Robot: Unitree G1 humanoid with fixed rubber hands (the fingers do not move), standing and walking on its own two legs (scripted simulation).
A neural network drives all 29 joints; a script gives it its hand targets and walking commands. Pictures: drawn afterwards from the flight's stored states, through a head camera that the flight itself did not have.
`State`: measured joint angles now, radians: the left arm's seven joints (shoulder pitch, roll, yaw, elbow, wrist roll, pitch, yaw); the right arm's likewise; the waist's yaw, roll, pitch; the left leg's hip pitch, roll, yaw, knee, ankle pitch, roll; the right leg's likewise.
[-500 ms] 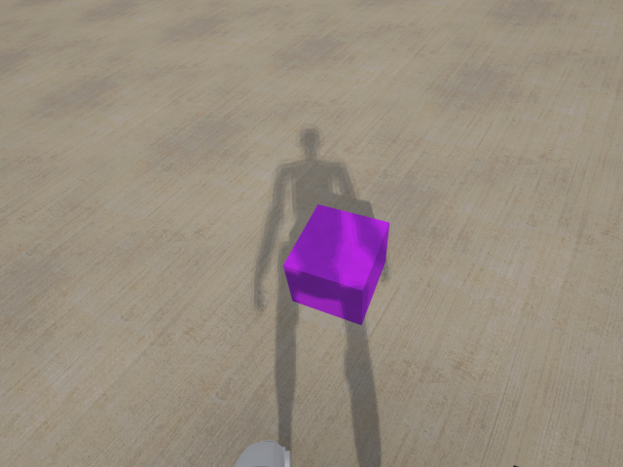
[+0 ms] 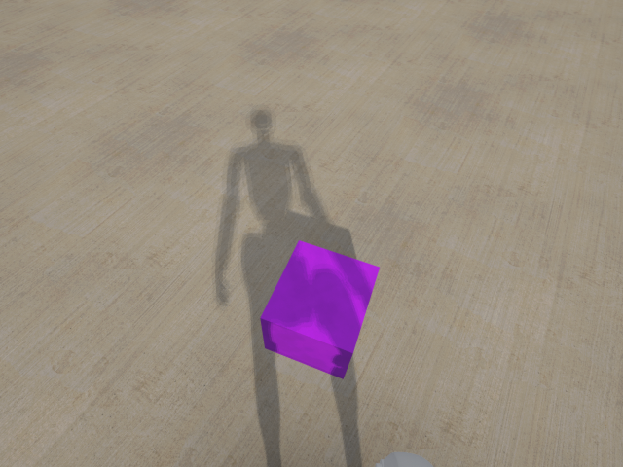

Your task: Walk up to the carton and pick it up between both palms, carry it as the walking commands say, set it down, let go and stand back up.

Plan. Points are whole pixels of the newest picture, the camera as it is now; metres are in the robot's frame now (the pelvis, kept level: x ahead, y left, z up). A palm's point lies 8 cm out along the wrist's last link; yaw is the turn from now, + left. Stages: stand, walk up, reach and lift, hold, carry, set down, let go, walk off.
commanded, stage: walk up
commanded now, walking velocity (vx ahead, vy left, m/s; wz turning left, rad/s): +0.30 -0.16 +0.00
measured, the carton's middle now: (320, 308) +0.64 -0.02 -0.66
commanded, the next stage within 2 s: none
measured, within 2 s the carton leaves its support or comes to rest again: neither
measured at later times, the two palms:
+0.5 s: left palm (246, 426) +0.19 +0.12 -0.14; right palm out of the picture +0.05 -0.31 -0.15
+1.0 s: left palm out of the picture +0.14 +0.17 -0.16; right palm (531, 453) +0.17 -0.29 -0.14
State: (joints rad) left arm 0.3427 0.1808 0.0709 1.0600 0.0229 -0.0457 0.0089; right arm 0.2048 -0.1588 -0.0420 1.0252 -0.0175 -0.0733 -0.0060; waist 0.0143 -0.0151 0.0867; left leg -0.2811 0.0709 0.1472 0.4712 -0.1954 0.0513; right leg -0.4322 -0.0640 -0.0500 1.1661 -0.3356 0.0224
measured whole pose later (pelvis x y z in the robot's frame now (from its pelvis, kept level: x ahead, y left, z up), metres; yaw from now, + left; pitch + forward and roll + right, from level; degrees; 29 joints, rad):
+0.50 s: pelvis +0.12 -0.10 -0.01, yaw +3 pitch +1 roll +1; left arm 0.19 0.13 0.04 0.99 0.03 -0.06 0.01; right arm 0.42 -0.14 -0.06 1.11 -0.02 -0.03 -0.02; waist -0.05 0.02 0.04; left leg -0.28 0.10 0.07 0.81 -0.47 -0.04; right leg -0.28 -0.06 -0.13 0.49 -0.20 -0.01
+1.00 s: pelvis +0.13 -0.05 -0.01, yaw +1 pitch -1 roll +0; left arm 0.26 0.15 0.06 1.04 0.02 0.04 0.06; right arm 0.21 -0.16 -0.05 1.07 -0.02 0.03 -0.03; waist 0.01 -0.05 0.05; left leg -0.26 -0.03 0.12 0.48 -0.21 0.08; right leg -0.32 -0.09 -0.06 0.74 -0.44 0.00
